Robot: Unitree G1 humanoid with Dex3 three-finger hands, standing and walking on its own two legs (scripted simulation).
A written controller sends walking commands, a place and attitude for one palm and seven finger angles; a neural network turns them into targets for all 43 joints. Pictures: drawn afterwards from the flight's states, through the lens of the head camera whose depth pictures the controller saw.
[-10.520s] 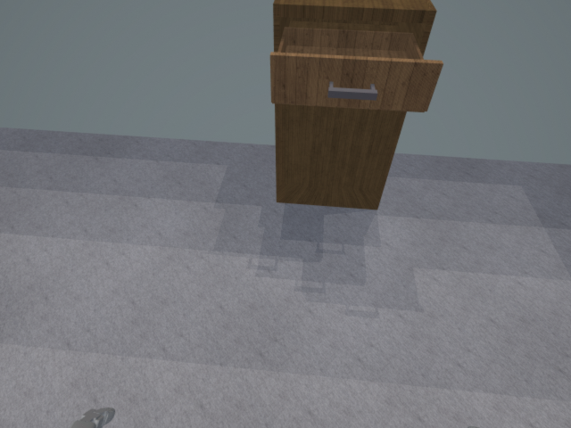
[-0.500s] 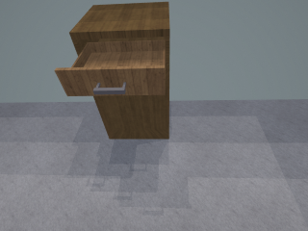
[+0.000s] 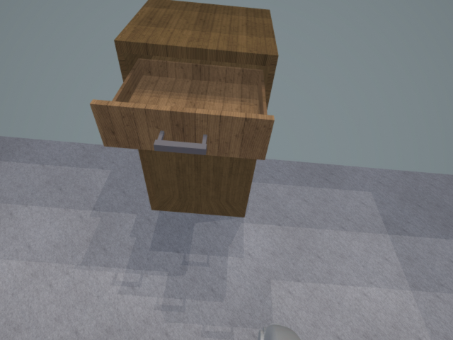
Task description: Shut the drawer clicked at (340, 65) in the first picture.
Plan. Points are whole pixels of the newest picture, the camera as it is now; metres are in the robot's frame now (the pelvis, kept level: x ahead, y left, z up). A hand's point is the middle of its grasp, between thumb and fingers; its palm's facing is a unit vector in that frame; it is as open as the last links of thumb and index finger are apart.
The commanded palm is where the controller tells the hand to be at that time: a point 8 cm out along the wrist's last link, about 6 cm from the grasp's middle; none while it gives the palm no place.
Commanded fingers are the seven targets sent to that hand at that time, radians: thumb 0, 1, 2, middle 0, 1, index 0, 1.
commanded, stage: take the last steps up to it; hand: left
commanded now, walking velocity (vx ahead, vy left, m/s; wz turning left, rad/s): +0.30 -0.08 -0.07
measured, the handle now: (182, 141) +0.57 +0.16 +0.01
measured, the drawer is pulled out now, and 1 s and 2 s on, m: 0.28 0.28 0.28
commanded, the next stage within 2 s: come to a stop and stand still in 0.56 s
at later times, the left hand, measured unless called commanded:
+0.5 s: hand (179, 305) +0.23 +0.11 -0.17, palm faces +0.05 -0.97 -0.25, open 7.2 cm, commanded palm none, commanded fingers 0.00 0.90 0.90 -0.20 -0.30 -0.20 -0.30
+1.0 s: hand (183, 327) +0.19 +0.10 -0.18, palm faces +0.09 -0.99 -0.14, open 7.4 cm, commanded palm none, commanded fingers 0.00 0.90 0.90 -0.20 -0.30 -0.20 -0.30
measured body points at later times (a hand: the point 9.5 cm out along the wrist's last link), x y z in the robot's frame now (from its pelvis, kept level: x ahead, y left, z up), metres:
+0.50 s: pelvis +0.17 -0.08 -0.01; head +0.17 -0.10 +0.44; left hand +0.23 +0.16 -0.15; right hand +0.17 -0.30 -0.17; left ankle +0.18 +0.07 -0.66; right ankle +0.22 -0.14 -0.74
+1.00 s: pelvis +0.23 -0.05 +0.00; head +0.24 -0.04 +0.44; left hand +0.19 +0.15 -0.17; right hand +0.32 -0.27 -0.15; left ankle +0.25 +0.07 -0.74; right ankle +0.22 -0.14 -0.74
